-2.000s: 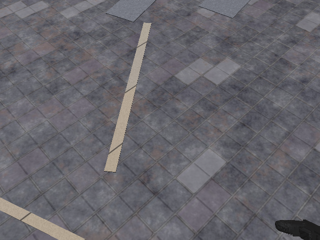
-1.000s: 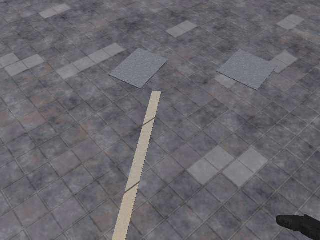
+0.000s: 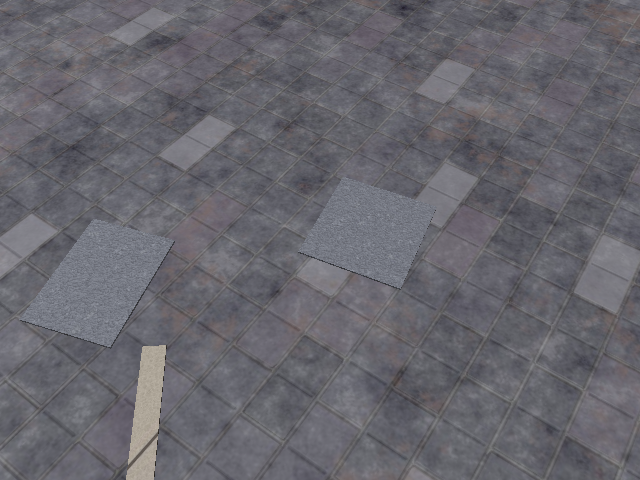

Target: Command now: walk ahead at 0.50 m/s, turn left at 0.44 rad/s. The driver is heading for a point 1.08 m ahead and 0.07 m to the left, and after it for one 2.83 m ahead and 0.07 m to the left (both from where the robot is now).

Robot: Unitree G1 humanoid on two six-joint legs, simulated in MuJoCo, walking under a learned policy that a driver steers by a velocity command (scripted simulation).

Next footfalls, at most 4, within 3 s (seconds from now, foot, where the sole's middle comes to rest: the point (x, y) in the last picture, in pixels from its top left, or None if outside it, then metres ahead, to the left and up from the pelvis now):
0.48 right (379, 478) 0.47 -0.07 -0.75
0.92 left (247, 396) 0.63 0.21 -0.75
1.42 right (376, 295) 0.90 -0.07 -0.75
1.98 left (311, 192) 1.24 0.11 -0.75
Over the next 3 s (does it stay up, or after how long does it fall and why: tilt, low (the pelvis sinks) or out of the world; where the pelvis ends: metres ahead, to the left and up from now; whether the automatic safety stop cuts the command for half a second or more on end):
stays up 1.64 0.08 0.01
